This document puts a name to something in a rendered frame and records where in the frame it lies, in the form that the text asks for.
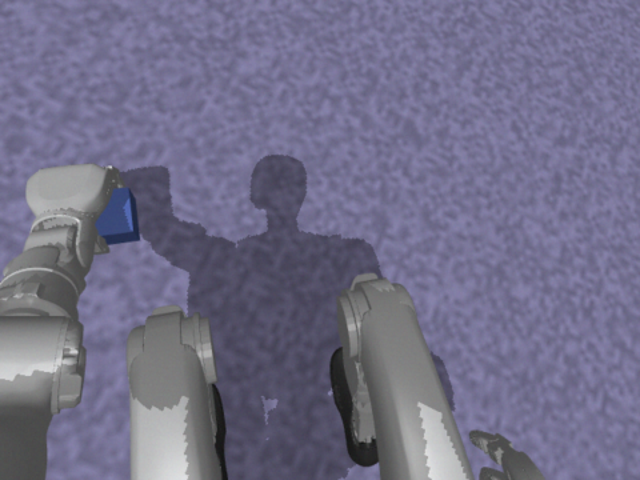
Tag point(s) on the small box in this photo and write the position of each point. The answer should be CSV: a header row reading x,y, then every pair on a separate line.
x,y
118,223

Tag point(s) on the right robot foot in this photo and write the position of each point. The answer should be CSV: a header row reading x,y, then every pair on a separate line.
x,y
363,454

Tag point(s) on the left robot foot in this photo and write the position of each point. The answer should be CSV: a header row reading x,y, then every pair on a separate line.
x,y
220,434

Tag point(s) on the left robot arm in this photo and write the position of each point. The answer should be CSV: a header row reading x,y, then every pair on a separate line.
x,y
42,360

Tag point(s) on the left robot hand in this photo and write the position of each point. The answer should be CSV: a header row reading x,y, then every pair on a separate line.
x,y
82,188

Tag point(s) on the right robot hand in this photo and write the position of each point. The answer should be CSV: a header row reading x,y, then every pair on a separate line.
x,y
516,465

